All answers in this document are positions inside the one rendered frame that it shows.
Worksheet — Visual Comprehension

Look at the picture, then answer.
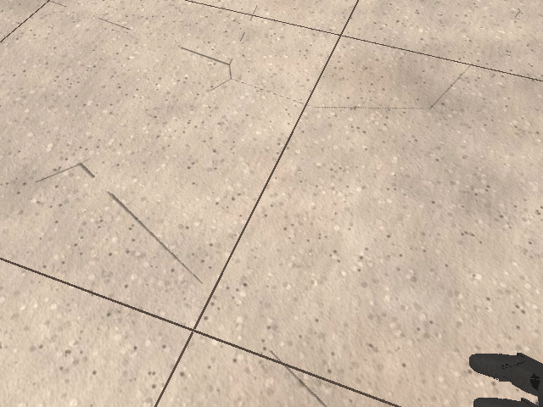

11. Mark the right robot hand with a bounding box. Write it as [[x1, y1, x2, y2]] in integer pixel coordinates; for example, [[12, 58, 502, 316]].
[[469, 353, 543, 407]]

